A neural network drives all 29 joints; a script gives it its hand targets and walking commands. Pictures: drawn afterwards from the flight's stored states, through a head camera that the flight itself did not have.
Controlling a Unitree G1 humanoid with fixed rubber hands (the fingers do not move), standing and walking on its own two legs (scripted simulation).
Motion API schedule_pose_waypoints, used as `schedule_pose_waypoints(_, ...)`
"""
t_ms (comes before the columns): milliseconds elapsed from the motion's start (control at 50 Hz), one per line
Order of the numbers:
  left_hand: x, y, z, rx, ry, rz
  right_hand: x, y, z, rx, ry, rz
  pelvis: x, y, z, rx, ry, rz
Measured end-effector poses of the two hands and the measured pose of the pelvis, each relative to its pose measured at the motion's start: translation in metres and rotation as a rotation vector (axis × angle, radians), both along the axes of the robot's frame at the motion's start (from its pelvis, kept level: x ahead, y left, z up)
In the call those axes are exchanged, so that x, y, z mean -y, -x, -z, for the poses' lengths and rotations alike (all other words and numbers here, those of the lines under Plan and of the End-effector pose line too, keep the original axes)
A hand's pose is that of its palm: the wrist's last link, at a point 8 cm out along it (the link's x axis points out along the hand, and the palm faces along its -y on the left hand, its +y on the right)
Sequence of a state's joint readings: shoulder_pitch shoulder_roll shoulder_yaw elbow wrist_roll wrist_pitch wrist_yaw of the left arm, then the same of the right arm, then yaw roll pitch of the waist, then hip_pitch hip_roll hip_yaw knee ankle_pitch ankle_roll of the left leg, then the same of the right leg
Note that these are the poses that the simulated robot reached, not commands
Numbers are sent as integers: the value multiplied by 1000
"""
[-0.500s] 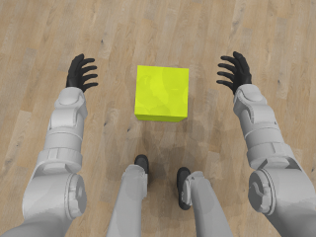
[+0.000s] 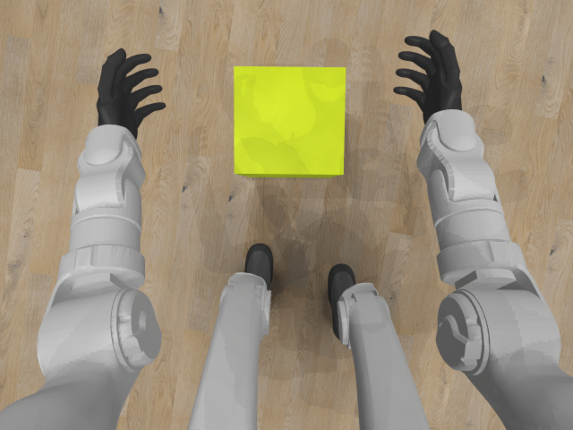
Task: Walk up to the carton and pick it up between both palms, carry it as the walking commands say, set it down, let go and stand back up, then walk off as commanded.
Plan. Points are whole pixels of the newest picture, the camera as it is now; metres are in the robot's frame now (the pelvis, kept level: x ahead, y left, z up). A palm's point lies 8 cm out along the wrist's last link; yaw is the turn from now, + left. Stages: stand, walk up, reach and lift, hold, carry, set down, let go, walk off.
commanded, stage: reach and lift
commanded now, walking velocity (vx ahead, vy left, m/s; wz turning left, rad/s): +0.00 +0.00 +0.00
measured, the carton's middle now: (289, 131) +0.51 +0.05 -0.52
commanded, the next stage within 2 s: none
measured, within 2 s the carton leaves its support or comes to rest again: neither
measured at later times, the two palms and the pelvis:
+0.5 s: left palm (179, 139) +0.46 +0.24 -0.35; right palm (388, 128) +0.50 -0.12 -0.34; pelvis -0.06 +0.01 -0.15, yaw +0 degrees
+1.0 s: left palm (203, 150) +0.46 +0.23 -0.45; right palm (367, 141) +0.49 -0.11 -0.44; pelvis -0.07 +0.01 -0.26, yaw -2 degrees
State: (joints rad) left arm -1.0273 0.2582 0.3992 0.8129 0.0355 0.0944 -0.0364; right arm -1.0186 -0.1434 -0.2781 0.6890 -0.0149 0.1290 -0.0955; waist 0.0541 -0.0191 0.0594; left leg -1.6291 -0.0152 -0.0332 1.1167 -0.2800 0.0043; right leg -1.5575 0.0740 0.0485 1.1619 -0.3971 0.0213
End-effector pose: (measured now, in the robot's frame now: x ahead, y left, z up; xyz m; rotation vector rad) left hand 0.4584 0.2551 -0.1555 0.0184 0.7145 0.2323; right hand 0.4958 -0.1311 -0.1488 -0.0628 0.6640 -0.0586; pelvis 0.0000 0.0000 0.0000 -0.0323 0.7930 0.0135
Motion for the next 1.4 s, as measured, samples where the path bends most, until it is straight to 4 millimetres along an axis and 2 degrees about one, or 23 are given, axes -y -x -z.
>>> schedule_pose_waypoints(120, -1, 3, 31, 10, 22, -13, -14, 1, 36, -20, -6, -8, -2, 10, 42, -80, 10, -5)
schedule_pose_waypoints(200, 6, 0, 56, 33, 36, 3, -19, 4, 63, -23, 13, -16, -3, 21, 72, -92, 20, -12)
schedule_pose_waypoints(340, 10, 0, 116, -1, 4, 19, -11, 9, 121, -48, 26, 19, -8, 38, 117, -54, 31, -13)
schedule_pose_waypoints(460, 9, -6, 172, 41, -16, 31, -6, -3, 167, 33, 27, 8, -10, 59, 135, 201, 25, -17)
schedule_pose_waypoints(520, 12, -4, 203, 5, 2, 25, -9, -3, 197, -17, 20, 1, -10, 58, 156, 175, 31, -19)
schedule_pose_waypoints(560, 14, -2, 215, -12, 20, 14, -14, -1, 210, -47, 2, 1, -10, 55, 169, 177, 39, -19)
schedule_pose_waypoints(680, 15, 2, 232, -19, 23, -9, -25, 2, 233, -58, -16, -4, -8, 56, 192, 198, 34, -12)
schedule_pose_waypoints(820, 9, 0, 256, -23, 7, -27, -26, 1, 255, -54, -5, 0, -6, 65, 222, 223, 21, 2)
schedule_pose_waypoints(1000, 30, 3, 298, -83, 34, 5, -20, 8, 290, -101, -10, 19, -8, 68, 257, 248, 13, 19)
schedule_pose_waypoints(1080, 32, 1, 311, -116, 11, 19, -15, 6, 303, -95, -18, 23, -9, 64, 265, 240, 5, 30)
schedule_pose_waypoints(1160, 21, -9, 307, -69, -29, -4, -11, 3, 314, -75, -23, 16, -8, 59, 270, 231, -5, 35)
schedule_pose_waypoints(1240, 19, -11, 308, -51, -8, -22, -11, 5, 322, -76, -9, -16, -5, 55, 271, 227, -12, 38)
schedule_pose_waypoints(1300, 21, -8, 314, -64, 5, -22, -14, 7, 323, -82, -1, -45, -2, 54, 270, 222, -12, 46)
schedule_pose_waypoints(1400, 18, -1, 317, -76, -5, -21, -20, 0, 312, -55, -23, -38, 0, 54, 267, 219, -10, 53)
